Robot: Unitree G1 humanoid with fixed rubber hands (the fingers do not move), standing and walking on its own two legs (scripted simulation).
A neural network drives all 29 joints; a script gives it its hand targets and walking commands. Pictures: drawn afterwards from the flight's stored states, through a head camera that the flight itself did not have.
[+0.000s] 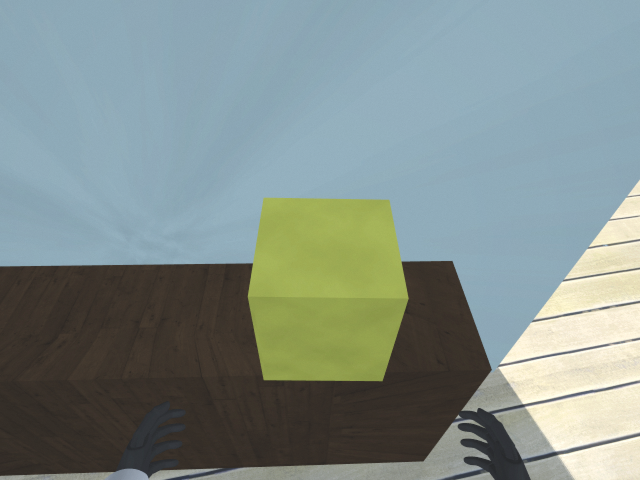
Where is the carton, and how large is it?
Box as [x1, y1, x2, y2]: [248, 198, 408, 380]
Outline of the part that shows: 263,198 248,292 248,300 263,378 299,380 382,380 408,298 389,200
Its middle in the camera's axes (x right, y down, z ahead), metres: +0.01 +0.10 +0.66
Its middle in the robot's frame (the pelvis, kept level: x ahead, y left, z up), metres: +0.44 +0.03 -0.07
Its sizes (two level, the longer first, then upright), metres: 0.210 0.200 0.250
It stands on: a pedestal, 0.59 m high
